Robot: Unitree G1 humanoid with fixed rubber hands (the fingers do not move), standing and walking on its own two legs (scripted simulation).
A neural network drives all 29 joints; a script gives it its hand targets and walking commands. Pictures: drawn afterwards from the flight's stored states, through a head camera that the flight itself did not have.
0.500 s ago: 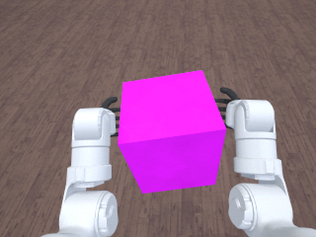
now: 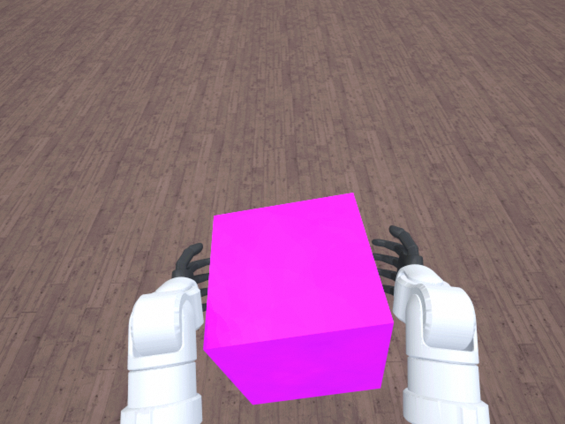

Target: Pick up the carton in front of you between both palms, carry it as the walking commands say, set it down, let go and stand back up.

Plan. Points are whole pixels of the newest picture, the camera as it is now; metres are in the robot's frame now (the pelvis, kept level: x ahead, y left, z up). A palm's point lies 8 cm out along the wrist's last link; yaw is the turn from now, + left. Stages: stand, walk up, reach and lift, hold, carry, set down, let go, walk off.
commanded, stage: carry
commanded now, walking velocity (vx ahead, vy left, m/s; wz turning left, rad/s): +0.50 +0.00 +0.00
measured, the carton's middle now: (300, 304) +0.32 -0.01 -0.02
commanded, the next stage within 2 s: none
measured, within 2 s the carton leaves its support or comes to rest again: neither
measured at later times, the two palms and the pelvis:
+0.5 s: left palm (231, 152) +0.57 +0.11 +0.08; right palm (385, 135) +0.61 -0.18 +0.08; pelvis +0.32 -0.06 +0.00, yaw +4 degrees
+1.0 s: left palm (221, 80) +0.90 +0.17 +0.05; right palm (337, 69) +0.91 -0.13 +0.07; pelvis +0.64 +0.02 +0.00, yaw +0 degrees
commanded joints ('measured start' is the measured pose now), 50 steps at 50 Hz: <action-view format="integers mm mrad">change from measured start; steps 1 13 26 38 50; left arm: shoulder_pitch -625 -460 -526 -407 -447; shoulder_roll -1044 -884 -1004 -919 -1059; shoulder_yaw -773 -781 -766 -754 -812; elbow -231 -273 -241 -200 -226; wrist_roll -468 -480 -508 -461 -487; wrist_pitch -71 12 -30 -11 -79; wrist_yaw -258 -263 -290 -284 -272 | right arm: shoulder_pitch -423 -251 -345 -255 -268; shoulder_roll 1097 892 1034 959 1073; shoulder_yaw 760 721 775 759 761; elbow -67 -94 -90 -58 -85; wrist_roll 488 457 480 463 499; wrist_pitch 29 89 55 75 1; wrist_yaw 312 315 303 307 334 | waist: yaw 0 -1 28 40 5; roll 91 163 -121 -156 108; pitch -405 -189 -335 -177 -365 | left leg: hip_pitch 456 374 -289 -233 387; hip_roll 287 225 126 58 301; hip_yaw -306 -78 -155 -20 -288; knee -159 -106 592 112 -155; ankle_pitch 200 275 -76 99 196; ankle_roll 83 3 -85 -61 47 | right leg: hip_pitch -191 -44 395 535 -195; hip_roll -68 -33 -281 -229 -96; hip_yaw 18 -146 95 -74 10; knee -140 -635 -975 -882 -82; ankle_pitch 49 338 132 523 92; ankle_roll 13 -9 -122 -84 1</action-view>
